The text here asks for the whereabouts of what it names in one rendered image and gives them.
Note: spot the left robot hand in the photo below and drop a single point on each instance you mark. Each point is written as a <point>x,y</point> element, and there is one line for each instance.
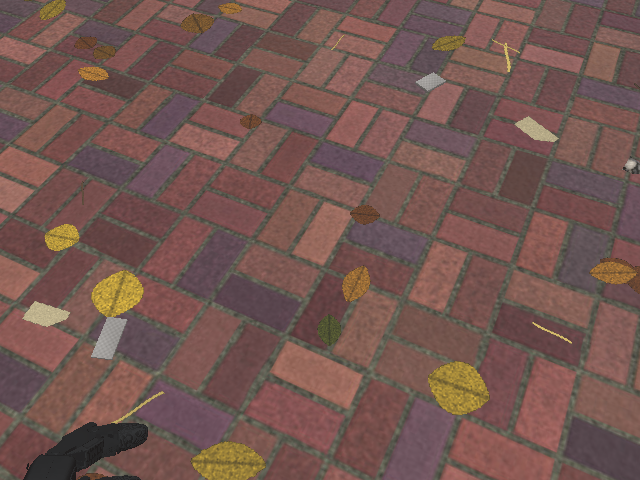
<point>83,447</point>

